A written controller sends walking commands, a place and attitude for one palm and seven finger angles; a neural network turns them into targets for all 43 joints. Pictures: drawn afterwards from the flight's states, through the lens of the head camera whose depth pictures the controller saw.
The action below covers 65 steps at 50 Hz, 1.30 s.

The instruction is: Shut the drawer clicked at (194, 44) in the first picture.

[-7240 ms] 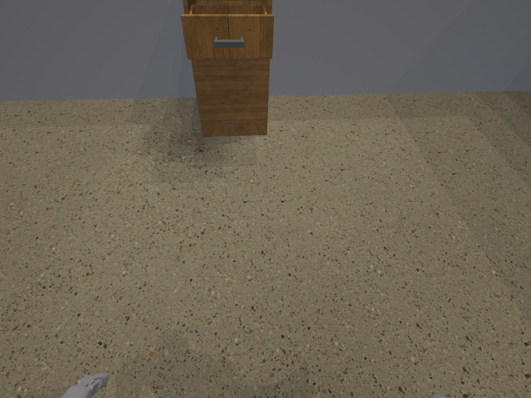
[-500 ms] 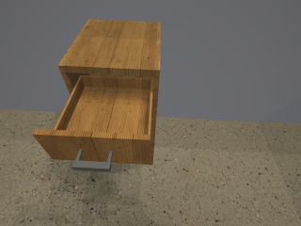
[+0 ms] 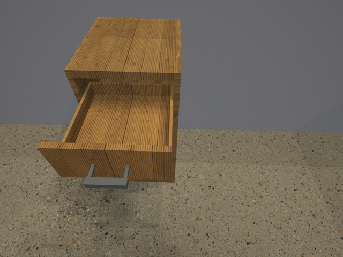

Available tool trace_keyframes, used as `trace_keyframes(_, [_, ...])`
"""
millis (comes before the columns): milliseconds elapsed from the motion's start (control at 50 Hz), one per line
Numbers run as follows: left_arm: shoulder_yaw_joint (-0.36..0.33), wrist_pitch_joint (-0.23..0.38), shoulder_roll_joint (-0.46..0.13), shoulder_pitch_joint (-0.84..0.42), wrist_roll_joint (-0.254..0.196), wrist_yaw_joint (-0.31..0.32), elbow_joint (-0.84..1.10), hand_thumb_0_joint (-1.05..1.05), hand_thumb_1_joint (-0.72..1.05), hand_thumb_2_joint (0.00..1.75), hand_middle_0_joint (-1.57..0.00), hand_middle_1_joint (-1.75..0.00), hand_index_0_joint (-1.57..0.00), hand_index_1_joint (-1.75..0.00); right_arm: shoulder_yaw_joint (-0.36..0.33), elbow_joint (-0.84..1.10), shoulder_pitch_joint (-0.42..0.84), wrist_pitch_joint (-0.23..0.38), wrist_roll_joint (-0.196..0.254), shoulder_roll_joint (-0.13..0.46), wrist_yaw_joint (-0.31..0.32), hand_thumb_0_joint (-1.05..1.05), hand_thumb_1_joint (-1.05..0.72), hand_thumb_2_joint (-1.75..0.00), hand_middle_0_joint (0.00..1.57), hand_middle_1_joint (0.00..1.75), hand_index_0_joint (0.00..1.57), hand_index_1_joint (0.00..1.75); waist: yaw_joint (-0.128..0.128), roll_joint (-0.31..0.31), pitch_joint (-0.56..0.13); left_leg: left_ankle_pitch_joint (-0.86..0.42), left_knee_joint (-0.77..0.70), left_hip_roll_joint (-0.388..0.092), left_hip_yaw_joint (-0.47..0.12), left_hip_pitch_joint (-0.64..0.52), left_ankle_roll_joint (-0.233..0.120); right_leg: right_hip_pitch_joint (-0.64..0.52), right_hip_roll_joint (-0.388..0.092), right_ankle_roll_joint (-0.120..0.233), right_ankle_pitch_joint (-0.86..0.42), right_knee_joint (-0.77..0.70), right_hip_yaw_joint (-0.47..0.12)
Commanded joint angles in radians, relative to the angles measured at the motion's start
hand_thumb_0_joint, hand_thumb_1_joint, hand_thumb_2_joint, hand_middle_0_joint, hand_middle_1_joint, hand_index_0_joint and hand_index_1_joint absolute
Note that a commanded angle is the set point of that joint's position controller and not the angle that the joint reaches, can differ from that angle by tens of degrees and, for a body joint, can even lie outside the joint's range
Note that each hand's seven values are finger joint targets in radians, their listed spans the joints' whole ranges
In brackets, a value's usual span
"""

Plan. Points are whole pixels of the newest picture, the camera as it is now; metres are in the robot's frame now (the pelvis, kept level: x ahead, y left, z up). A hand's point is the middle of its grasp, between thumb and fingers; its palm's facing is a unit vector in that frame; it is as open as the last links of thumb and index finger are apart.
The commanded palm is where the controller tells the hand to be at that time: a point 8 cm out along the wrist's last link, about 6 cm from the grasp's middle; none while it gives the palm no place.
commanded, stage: shuffle to correct the standing spot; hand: left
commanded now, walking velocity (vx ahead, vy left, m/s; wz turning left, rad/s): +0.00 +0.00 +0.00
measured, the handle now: (108, 175) +0.33 +0.20 -0.06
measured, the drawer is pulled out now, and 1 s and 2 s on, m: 0.30 0.30 0.30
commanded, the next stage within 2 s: come to a stop and stand still in 0.22 s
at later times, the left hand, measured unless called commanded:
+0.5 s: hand out of the picture +0.01 +0.15 -0.18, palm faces +0.03 -0.98 -0.20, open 7.3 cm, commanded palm none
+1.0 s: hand out of the picture +0.05 +0.15 -0.17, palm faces +0.03 -0.97 -0.24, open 7.3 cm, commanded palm none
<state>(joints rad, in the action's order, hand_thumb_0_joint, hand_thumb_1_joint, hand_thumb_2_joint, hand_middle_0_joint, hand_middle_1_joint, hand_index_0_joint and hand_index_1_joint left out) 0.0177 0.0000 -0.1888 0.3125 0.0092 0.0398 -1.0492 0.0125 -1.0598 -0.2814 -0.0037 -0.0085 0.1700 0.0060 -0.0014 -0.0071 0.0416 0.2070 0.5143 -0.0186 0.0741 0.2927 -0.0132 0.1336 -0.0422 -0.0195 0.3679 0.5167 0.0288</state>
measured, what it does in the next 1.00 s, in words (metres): stands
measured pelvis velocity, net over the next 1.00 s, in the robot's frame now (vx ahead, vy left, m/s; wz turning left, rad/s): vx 0.02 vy -0.04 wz -0.01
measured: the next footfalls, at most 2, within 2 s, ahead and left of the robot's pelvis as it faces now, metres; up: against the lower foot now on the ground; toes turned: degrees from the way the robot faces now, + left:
none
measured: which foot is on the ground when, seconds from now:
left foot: down 0.00-1.00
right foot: down 0.00-1.00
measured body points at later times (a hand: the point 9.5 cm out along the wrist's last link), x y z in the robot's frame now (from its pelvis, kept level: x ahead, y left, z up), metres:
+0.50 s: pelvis +0.05 -0.02 +0.00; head +0.08 -0.02 +0.44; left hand +0.01 +0.20 -0.16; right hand +0.05 -0.24 -0.16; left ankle +0.04 +0.11 -0.73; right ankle -0.06 -0.13 -0.73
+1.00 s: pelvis +0.02 -0.04 +0.00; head +0.02 -0.04 +0.45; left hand +0.05 +0.20 -0.15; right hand +0.08 -0.27 -0.15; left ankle +0.04 +0.11 -0.73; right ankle -0.06 -0.13 -0.73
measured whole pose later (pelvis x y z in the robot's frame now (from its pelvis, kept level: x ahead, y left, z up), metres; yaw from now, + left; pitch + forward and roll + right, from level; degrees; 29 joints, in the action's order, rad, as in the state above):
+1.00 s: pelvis +0.02 -0.04 +0.00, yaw +0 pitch -2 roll +2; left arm 0.01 0.00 -0.18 0.28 0.01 0.05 -1.02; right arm 0.01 -1.05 -0.19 -0.02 0.00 0.18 0.02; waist 0.01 -0.02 0.03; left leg 0.23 0.49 -0.06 0.08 0.22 0.04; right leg 0.07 -0.01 0.03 0.40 0.51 0.06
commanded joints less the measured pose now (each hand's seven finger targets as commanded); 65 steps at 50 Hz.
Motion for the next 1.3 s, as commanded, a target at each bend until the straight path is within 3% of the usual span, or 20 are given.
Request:
trace_keyframes(0, [-0.017, 0.017, -0.102, 0.075, 0.003, 0.001, 0.013, 0.0, 0.9, 0.9, -0.2, -0.3, -0.2, -0.3, -0.02, 0.026, -0.025, 0.028, 0.002, 0.113, 0.009, 0.0, -0.9, -0.9, 0.2, 0.3, 0.2, 0.3, 0.007, -0.001, 0.007, -0.083, -0.099, -0.077, -0.102, -0.086, -0.026, 0.096, -0.057, 0.042, -0.11, -0.131, -0.061])
trace_keyframes(80, [-0.017, 0.017, -0.097, 0.082, 0.003, 0.002, -0.004, 0.0, 0.9, 0.9, -0.2, -0.3, -0.2, -0.3, -0.019, 0.006, -0.025, 0.03, 0.003, 0.111, 0.012, 0.0, -0.9, -0.9, 0.2, 0.3, 0.2, 0.3, 0.008, 0.013, 0.009, -0.136, -0.098, -0.083, -0.097, -0.109, -0.026, 0.091, -0.057, 0.038, -0.154, -0.131, -0.056])
trace_keyframes(140, [-0.018, 0.015, -0.092, 0.099, 0.009, -0.003, -0.024, 0.0, 0.9, 0.9, -0.2, -0.3, -0.2, -0.3, -0.021, -0.012, -0.041, 0.023, -0.001, 0.105, 0.009, 0.0, -0.9, -0.9, 0.2, 0.3, 0.2, 0.3, 0.005, 0.006, 0.029, 0.051, -0.105, -0.078, -0.094, -0.1, -0.031, 0.11, -0.046, 0.048, 0.024, -0.138, -0.05])
trace_keyframes(200, [-0.024, 0.013, -0.092, 0.103, 0.013, -0.009, -0.03, 0.0, 0.9, 0.9, -0.2, -0.3, -0.2, -0.3, -0.028, -0.01, -0.038, 0.016, -0.007, 0.105, 0.004, 0.0, -0.9, -0.9, 0.2, 0.3, 0.2, 0.3, 0.004, 0.012, 0.107, 0.218, -0.107, -0.06, -0.091, -0.032, -0.031, 0.161, -0.048, 0.067, 0.171, -0.154, -0.068])
trace_keyframes(260, [-0.028, 0.018, -0.09, 0.12, 0.014, -0.013, -0.035, 0.0, 0.9, 0.9, -0.2, -0.3, -0.2, -0.3, -0.031, -0.007, -0.038, 0.021, -0.007, 0.098, 0.003, 0.0, -0.9, -0.9, 0.2, 0.3, 0.2, 0.3, 0.006, -0.001, 0.122, 0.197, -0.075, -0.056, -0.077, -0.025, -0.036, 0.17, -0.053, 0.078, 0.16, -0.153, -0.075])
trace_keyframes(300, [-0.032, 0.024, -0.091, 0.13, 0.012, -0.014, -0.04, 0.0, 0.9, 0.9, -0.2, -0.3, -0.2, -0.3, -0.028, -0.003, -0.045, 0.03, -0.007, 0.088, 0.004, 0.0, -0.9, -0.9, 0.2, 0.3, 0.2, 0.3, 0.006, -0.021, 0.106, 0.095, -0.028, -0.047, -0.055, -0.025, -0.038, 0.142, -0.061, 0.087, 0.072, -0.141, -0.083])
trace_keyframes(340, [-0.032, 0.028, -0.083, 0.135, 0.011, -0.009, -0.045, 0.0, 0.9, 0.9, -0.2, -0.3, -0.2, -0.3, -0.021, -0.01, -0.052, 0.041, -0.004, 0.082, 0.011, 0.0, -0.9, -0.9, 0.2, 0.3, 0.2, 0.3, 0.003, -0.032, 0.06, -0.123, -0.004, -0.057, -0.046, -0.069, -0.04, 0.096, -0.057, 0.075, -0.191, -0.085, -0.058])
trace_keyframes(380, [-0.027, 0.035, -0.065, 0.148, 0.008, 0.001, -0.05, 0.0, 0.9, 0.9, -0.2, -0.3, -0.2, -0.3, -0.017, -0.026, -0.072, 0.048, -0.001, 0.092, 0.023, 0.0, -0.9, -0.9, 0.2, 0.3, 0.2, 0.3, 0.002, 0.001, -0.018, -0.412, 0.03, -0.083, -0.055, -0.156, -0.046, 0.066, -0.052, 0.053, -0.469, -0.014, -0.021])
trace_keyframes(420, [-0.03, 0.037, -0.068, 0.149, 0.001, 0.011, -0.05, 0.0, 0.9, 0.9, -0.2, -0.3, -0.2, -0.3, -0.015, -0.031, -0.084, 0.047, 0.003, 0.095, 0.034, 0.0, -0.9, -0.9, 0.2, 0.3, 0.2, 0.3, 0.002, 0.024, -0.069, -0.63, 0.058, -0.087, -0.051, -0.191, -0.046, 0.019, -0.063, 0.037, -0.645, -0.005, -0.02])
trace_keyframes(480, [-0.039, 0.032, -0.096, 0.151, 0.0, 0.02, -0.039, 0.0, 0.9, 0.9, -0.2, -0.3, -0.2, -0.3, -0.022, -0.007, -0.055, 0.038, 0.009, 0.104, 0.041, 0.0, -0.9, -0.9, 0.2, 0.3, 0.2, 0.3, 0.005, -0.005, -0.071, -0.655, 0.066, -0.074, -0.028, -0.175, -0.032, -0.008, -0.081, 0.027, -0.838, 0.015, -0.029])
trace_keyframes(560, [-0.048, 0.013, -0.092, 0.11, 0.003, 0.024, 0.005, 0.0, 0.9, 0.9, -0.2, -0.3, -0.2, -0.3, -0.04, 0.014, -0.048, 0.022, 0.009, 0.115, 0.041, 0.0, -0.9, -0.9, 0.2, 0.3, 0.2, 0.3, 0.002, 0.006, -0.063, -0.693, 0.042, -0.104, -0.039, -0.198, -0.042, 0.043, -0.074, 0.024, -0.682, 0.036, -0.023])
trace_keyframes(620, [-0.052, 0.008, -0.087, 0.097, 0.004, 0.022, 0.024, 0.0, 0.9, 0.9, -0.2, -0.3, -0.2, -0.3, -0.046, 0.037, -0.023, 0.016, 0.005, 0.114, 0.037, 0.0, -0.9, -0.9, 0.2, 0.3, 0.2, 0.3, 0.008, 0.01, -0.062, -0.62, 0.022, -0.108, -0.048, -0.188, -0.041, 0.045, -0.079, 0.029, -0.592, 0.005, -0.032])
trace_keyframes(720, [-0.056, 0.009, -0.112, 0.106, 0.01, 0.021, 0.047, 0.0, 0.9, 0.9, -0.2, -0.3, -0.2, -0.3, -0.042, 0.069, 0.011, 0.009, 0.003, 0.094, 0.028, 0.0, -0.9, -0.9, 0.2, 0.3, 0.2, 0.3, 0.018, -0.064, -0.078, -0.368, 0.027, -0.078, -0.027, -0.109, -0.014, -0.024, -0.121, 0.048, -0.709, -0.029, -0.064])
trace_keyframes(760, [-0.051, 0.007, -0.118, 0.096, 0.01, 0.021, 0.057, 0.0, 0.9, 0.9, -0.2, -0.3, -0.2, -0.3, -0.037, 0.073, 0.021, 0.009, 0.003, 0.098, 0.025, 0.0, -0.9, -0.9, 0.2, 0.3, 0.2, 0.3, 0.018, -0.057, -0.095, -0.371, 0.018, -0.076, -0.026, -0.123, -0.011, -0.029, -0.117, 0.05, -0.709, -0.02, -0.059])
trace_keyframes(820, [-0.052, 0.014, -0.128, 0.097, 0.009, 0.021, 0.058, 0.0, 0.9, 0.9, -0.2, -0.3, -0.2, -0.3, -0.036, 0.077, 0.049, 0.007, 0.002, 0.107, 0.025, 0.0, -0.9, -0.9, 0.2, 0.3, 0.2, 0.3, 0.026, -0.095, -0.117, -0.362, 0.041, -0.072, -0.011, -0.117, -0.005, -0.07, -0.121, 0.047, -0.836, -0.021, -0.058])
trace_keyframes(840, [-0.048, 0.012, -0.129, 0.084, 0.01, 0.02, 0.057, 0.0, 0.9, 0.9, -0.2, -0.3, -0.2, -0.3, -0.035, 0.072, 0.055, 0.005, 0.004, 0.103, 0.023, 0.0, -0.9, -0.9, 0.2, 0.3, 0.2, 0.3, 0.022, -0.102, -0.094, -0.328, 0.025, -0.069, -0.01, -0.119, -0.002, -0.055, -0.116, 0.042, -0.811, -0.03, -0.057])
trace_keyframes(920, [-0.034, 0.006, -0.109, 0.049, 0.008, 0.012, 0.063, 0.0, 0.9, 0.9, -0.2, -0.3, -0.2, -0.3, -0.024, 0.049, 0.05, 0.002, 0.005, 0.107, 0.019, 0.0, -0.9, -0.9, 0.2, 0.3, 0.2, 0.3, 0.01, -0.024, 0.014, -0.268, -0.054, -0.089, -0.042, -0.155, -0.004, 0.061, -0.083, 0.035, -0.424, -0.124, -0.05])
trace_keyframes(1040, [-0.023, 0.005, -0.105, 0.058, 0.009, 0.002, 0.032, 0.0, 0.9, 0.9, -0.2, -0.3, -0.2, -0.3, -0.017, 0.026, 0.033, -0.002, 0.005, 0.102, 0.012, 0.0, -0.9, -0.9, 0.2, 0.3, 0.2, 0.3, 0.007, 0.002, 0.12, -0.037, -0.133, -0.086, -0.064, -0.128, -0.002, 0.141, -0.068, 0.041, -0.077, -0.233, -0.067])
trace_keyframes(1140, [-0.02, 0.011, -0.089, 0.083, 0.006, -0.002, 0.009, 0.0, 0.9, 0.9, -0.2, -0.3, -0.2, -0.3, -0.015, 0.007, -0.004, 0.002, 0.003, 0.093, 0.013, 0.0, -0.9, -0.9, 0.2, 0.3, 0.2, 0.3, 0.005, 0.003, 0.096, -0.007, -0.15, -0.088, -0.07, -0.143, -0.001, 0.141, -0.063, 0.047, -0.024, -0.255, -0.068])
trace_keyframes(1280, [-0.015, 0.018, -0.062, 0.127, 0.002, -0.002, -0.029, 0.0, 0.9, 0.9, -0.2, -0.3, -0.2, -0.3, -0.008, -0.024, -0.045, 0.015, 0.005, 0.083, 0.017, 0.0, -0.9, -0.9, 0.2, 0.3, 0.2, 0.3, 0.011, 0.012, 0.041, -0.096, -0.137, -0.094, -0.072, -0.149, -0.004, 0.09, -0.063, 0.05, -0.123, -0.227, -0.057])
